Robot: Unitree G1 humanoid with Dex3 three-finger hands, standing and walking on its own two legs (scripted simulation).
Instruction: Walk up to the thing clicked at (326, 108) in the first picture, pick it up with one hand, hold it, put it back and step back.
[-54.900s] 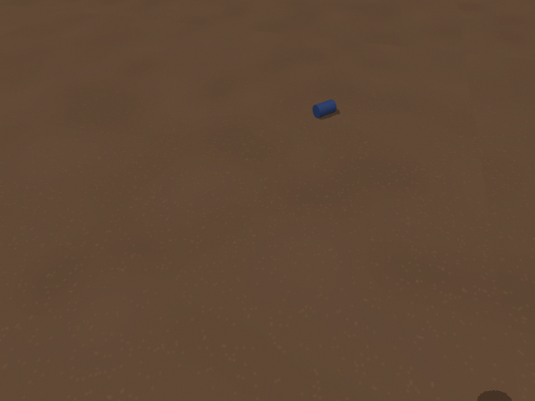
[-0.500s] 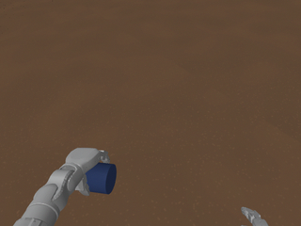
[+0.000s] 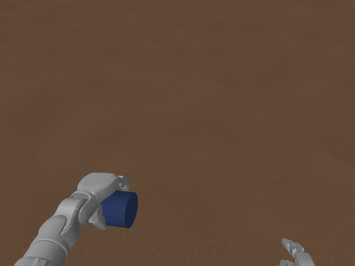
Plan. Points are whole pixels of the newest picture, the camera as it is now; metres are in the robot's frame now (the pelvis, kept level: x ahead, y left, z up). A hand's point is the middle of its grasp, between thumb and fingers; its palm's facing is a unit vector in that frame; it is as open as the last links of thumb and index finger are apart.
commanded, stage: hold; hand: left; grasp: from above
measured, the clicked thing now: (107, 206) +0.30 +0.22 -0.06
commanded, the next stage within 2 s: crouch in 0.36 s
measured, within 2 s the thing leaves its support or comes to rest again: neither
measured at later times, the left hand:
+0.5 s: hand (103, 198) +0.30 +0.22 -0.02, palm faces -0.47 +0.00 -0.88, open 11.0 cm
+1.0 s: hand (116, 213) +0.33 +0.23 -0.17, palm faces -0.41 +0.10 -0.91, open 11.2 cm
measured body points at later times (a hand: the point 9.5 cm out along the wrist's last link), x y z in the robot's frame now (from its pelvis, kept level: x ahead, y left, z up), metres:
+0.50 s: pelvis +0.01 +0.00 +0.00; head +0.02 -0.02 +0.45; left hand +0.32 +0.22 +0.03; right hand +0.16 -0.26 -0.12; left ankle +0.01 +0.11 -0.73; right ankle +0.05 -0.13 -0.73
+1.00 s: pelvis -0.02 +0.00 -0.09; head +0.07 +0.00 +0.35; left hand +0.34 +0.23 -0.12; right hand +0.09 -0.28 -0.21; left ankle +0.01 +0.11 -0.73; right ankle +0.05 -0.13 -0.73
